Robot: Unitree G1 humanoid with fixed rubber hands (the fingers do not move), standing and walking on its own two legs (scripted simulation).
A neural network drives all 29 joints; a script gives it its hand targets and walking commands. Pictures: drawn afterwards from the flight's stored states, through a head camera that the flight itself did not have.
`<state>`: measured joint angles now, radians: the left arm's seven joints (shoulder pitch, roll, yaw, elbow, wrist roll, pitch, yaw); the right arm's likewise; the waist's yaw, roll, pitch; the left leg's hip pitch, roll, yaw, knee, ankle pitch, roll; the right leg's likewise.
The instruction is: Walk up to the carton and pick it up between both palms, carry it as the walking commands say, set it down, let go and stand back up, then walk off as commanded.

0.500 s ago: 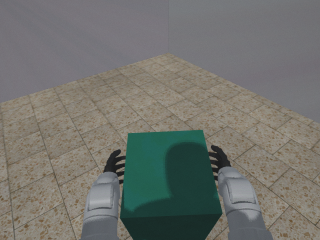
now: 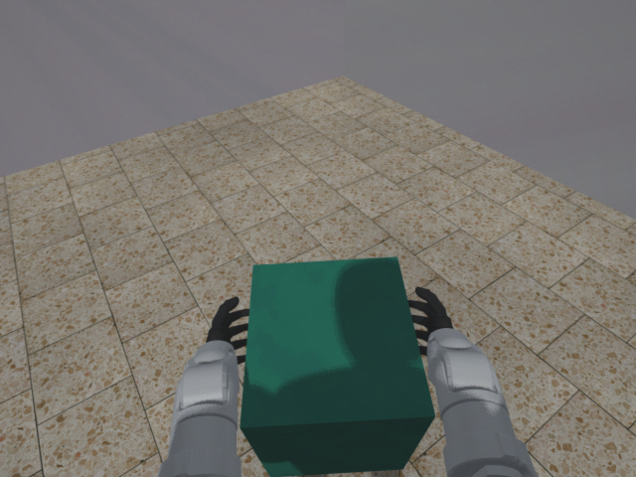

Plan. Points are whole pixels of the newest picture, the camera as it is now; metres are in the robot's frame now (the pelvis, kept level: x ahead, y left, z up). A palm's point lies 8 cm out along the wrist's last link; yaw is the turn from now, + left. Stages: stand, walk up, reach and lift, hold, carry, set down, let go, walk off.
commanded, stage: set down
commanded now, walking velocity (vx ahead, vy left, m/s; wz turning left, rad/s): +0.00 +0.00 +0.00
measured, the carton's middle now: (331, 371) +0.30 +0.01 -0.05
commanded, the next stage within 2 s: none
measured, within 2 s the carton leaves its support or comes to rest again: neither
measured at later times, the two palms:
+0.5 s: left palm (232, 369) +0.32 +0.16 -0.07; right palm (421, 358) +0.33 -0.13 -0.07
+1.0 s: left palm (244, 378) +0.35 +0.16 -0.16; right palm (409, 366) +0.36 -0.13 -0.16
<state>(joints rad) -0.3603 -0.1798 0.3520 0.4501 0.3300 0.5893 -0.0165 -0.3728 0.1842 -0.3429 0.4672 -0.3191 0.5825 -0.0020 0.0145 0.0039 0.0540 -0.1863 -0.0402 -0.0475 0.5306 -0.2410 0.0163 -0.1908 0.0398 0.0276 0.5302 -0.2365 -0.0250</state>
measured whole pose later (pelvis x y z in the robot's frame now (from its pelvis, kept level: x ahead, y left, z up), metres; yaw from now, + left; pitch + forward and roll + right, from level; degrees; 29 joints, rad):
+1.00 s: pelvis -0.03 +0.00 -0.10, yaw +0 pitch +28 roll +0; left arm -0.59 -0.14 0.43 0.58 0.24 0.24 0.03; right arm -0.62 0.12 -0.39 0.62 -0.24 0.23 -0.04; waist 0.02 -0.01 -0.11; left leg -1.23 -0.08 -0.06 1.14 -0.40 0.00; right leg -1.24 0.08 0.05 1.14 -0.39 -0.01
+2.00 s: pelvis -0.06 +0.00 -0.25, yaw +0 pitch +40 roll +0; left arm -0.95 -0.01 0.44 0.74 0.15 0.23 0.09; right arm -1.00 -0.01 -0.37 0.81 -0.15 0.22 -0.11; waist 0.03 -0.01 -0.09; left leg -1.89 -0.14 -0.06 1.71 -0.53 -0.04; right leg -1.90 0.14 0.06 1.71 -0.51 0.02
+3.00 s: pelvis -0.07 +0.00 -0.37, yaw +0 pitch +41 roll +0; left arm -1.26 0.12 0.39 0.82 0.06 0.23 0.13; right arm -1.32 -0.15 -0.30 0.91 -0.06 0.21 -0.14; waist 0.04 -0.01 0.18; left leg -2.25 -0.16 -0.03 2.10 -0.58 -0.05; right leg -2.25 0.17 0.03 2.09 -0.57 0.05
